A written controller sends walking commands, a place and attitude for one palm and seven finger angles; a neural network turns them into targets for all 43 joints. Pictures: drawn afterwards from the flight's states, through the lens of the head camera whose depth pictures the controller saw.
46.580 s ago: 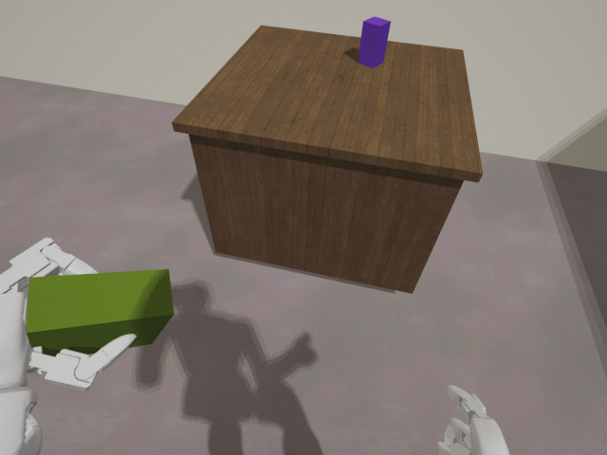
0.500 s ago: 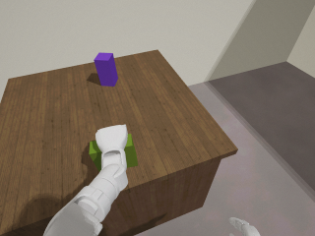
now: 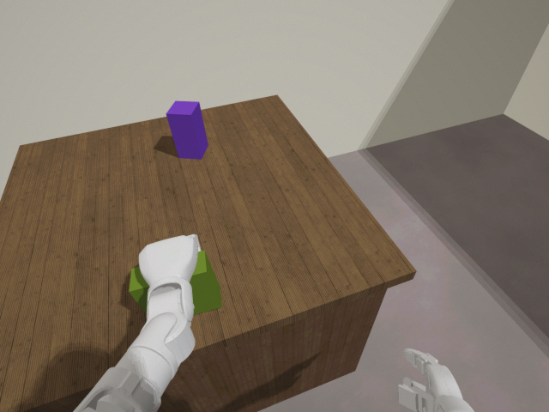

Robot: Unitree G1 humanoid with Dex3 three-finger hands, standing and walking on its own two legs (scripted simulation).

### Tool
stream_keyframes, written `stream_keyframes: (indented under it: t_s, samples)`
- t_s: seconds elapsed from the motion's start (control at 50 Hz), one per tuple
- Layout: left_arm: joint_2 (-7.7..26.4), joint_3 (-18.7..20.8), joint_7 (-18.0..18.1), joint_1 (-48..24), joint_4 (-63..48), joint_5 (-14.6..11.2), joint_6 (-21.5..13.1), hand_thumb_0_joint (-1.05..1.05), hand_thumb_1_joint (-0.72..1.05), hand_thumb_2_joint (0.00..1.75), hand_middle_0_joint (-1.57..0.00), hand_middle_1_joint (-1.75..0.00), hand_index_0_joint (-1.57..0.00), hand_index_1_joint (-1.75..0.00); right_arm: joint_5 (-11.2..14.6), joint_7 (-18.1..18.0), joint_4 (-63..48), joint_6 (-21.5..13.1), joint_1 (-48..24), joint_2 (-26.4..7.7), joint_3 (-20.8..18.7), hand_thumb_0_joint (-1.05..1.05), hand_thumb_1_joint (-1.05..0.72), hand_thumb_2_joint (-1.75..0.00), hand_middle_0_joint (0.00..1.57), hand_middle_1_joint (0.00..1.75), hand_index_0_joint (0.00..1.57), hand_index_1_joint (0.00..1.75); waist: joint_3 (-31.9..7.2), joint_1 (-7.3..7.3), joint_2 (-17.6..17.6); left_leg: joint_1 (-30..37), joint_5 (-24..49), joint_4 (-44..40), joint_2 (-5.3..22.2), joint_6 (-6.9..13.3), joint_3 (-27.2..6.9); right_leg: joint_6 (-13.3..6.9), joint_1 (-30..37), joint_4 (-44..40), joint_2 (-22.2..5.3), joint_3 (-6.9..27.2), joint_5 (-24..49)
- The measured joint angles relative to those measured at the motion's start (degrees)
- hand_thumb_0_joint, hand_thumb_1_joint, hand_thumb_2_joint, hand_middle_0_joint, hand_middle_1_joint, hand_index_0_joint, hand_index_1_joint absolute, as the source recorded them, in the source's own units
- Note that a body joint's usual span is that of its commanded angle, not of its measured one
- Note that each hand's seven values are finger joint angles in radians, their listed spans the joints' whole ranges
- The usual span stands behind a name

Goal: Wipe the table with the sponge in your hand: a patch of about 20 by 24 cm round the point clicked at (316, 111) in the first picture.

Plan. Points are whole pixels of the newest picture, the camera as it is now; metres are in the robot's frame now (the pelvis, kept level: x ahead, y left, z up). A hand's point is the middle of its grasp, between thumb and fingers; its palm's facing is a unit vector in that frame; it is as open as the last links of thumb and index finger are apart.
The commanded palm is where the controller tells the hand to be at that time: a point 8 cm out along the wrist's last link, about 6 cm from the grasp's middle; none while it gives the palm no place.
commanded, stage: wipe forward along the middle lane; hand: left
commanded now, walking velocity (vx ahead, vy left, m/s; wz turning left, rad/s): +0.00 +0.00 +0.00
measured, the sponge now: (182, 294) +0.32 +0.20 -0.03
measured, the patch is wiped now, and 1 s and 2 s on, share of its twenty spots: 1.00 1.00 1.00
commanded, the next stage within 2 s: slide back across to the first lane in 1.64 s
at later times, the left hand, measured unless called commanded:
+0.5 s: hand (166, 267) +0.35 +0.23 +0.00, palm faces -0.11 -0.03 -0.99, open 9.2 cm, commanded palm +0.34 +0.23 +0.03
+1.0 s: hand (165, 242) +0.41 +0.25 +0.00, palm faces -0.12 +0.00 -0.99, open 9.2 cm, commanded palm +0.39 +0.25 +0.03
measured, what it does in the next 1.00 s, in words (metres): stands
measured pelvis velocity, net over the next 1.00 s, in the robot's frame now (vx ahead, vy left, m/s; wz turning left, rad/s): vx -0.04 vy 0.00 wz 0.01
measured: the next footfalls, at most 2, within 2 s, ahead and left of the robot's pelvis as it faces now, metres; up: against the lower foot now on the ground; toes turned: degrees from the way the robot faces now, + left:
none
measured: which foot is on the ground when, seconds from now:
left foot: down 0.00-1.00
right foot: down 0.00-1.00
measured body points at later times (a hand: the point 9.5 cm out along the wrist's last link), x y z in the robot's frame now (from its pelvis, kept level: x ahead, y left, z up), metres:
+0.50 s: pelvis -0.02 +0.00 -0.01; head +0.00 -0.02 +0.44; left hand +0.35 +0.22 +0.05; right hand +0.12 -0.25 -0.14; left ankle -0.01 +0.11 -0.74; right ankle -0.02 -0.07 -0.74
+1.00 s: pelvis -0.04 +0.00 -0.03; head +0.02 -0.01 +0.42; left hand +0.41 +0.24 +0.05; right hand +0.02 -0.27 -0.16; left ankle -0.01 +0.11 -0.73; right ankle -0.02 -0.07 -0.74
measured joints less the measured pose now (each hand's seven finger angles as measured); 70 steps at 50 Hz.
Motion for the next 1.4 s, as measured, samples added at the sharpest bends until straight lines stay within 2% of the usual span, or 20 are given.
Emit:
stream_keyframes:
  t_s: [0.16,0.28,0.4,0.54,0.72,0.9,1.4]
  samples:
    - [1.54,0.97,-1.07,-0.93,1.32,0.07,-0.2,0.0,-0.45,1.12,-0.79,-1.43,-0.81,-1.46,0.08,-0.7,0.43,-0.6,0.11,0.08,0.51,0.01,-0.9,-0.9,0.2,0.3,0.2,0.3,0.53,-0.17,0.08,-0.64,0.15,0.49,-0.06,-0.1,-0.57,-0.07,-0.4,0.3,-0.05,-0.6,0.03]
    - [2.5,2.47,-2.26,-5.81,7.01,0.77,-2.86,-0.01,-0.46,1.12,-0.81,-1.41,-0.83,-1.45,-0.23,-1.77,1.12,-1.35,1.37,-0.09,0.26,0.01,-0.9,-0.9,0.2,0.3,0.2,0.3,0.69,-0.86,0.08,-3.5,0.29,1.98,-0.19,-0.15,-1.22,-0.11,-2.98,1.59,-0.16,-1.4,0.02]
    - [3.64,4.73,-1.12,-10.46,12.91,1.22,-6.74,-0.02,-0.48,1.12,-0.83,-1.39,-0.84,-1.43,-0.65,-2.07,2.41,-2.04,3.93,-0.39,-0.31,0.01,-0.9,-0.9,0.2,0.3,0.2,0.3,0.05,-1.38,0.37,-7.22,0.1,4.12,-0.17,-0.17,-1.39,-0.08,-6.64,3.66,-0.13,-1.75,-0.19]
    - [4.91,6.64,0.82,-15.6,19.66,1.35,-8.68,-0.01,-0.49,1.13,-0.84,-1.38,-0.85,-1.42,-0.78,-1.84,3.86,-2.72,6.87,-0.68,-0.64,0.01,-0.9,-0.9,0.2,0.3,0.2,0.3,-0.54,-2.66,0.46,-11.53,-0.1,6.69,0.05,-0.22,-1.56,-0.13,-10.81,5.93,0.1,-2.15,-0.26]
    - [7.25,8.0,2.44,-22.86,27.71,0.91,-9.52,0.0,-0.5,1.14,-0.84,-1.38,-0.86,-1.41,-0.76,-1.6,4.85,-4.2,9.26,-0.96,-0.69,0.01,-0.9,-0.9,0.2,0.3,0.2,0.3,-0.73,-4.77,0.7,-16.78,-0.17,9.6,0.34,-0.04,-1.96,-0.2,-15.75,8.24,0.41,-2.8,-0.03]
    - [10.25,10.12,2.44,-28.72,33.48,0.9,-10.31,0.01,-0.5,1.14,-0.84,-1.38,-0.86,-1.42,-0.91,-1.19,4.82,-5.71,10.93,-1.16,-0.43,0.01,-0.9,-0.9,0.2,0.3,0.2,0.3,-0.99,-6.73,0.72,-21.14,-0.64,11.92,0.9,0.04,-2.06,-0.23,-19.76,9.62,0.97,-3.03,0.12]
    - [16.48,13.4,-0.78,-36.62,38.19,3.57,-11.87,0.01,-0.5,1.14,-0.84,-1.39,-0.85,-1.42,-1.62,-0.31,2.95,-6.69,13.26,-1.23,0.3,0.01,-0.9,-0.9,0.2,0.3,0.21,0.3,-1.67,-9.44,-0.04,-26.22,-2.76,14.82,1.02,0.98,-1.57,1.31,-23.83,10.17,1.12,-2.49,-0.81]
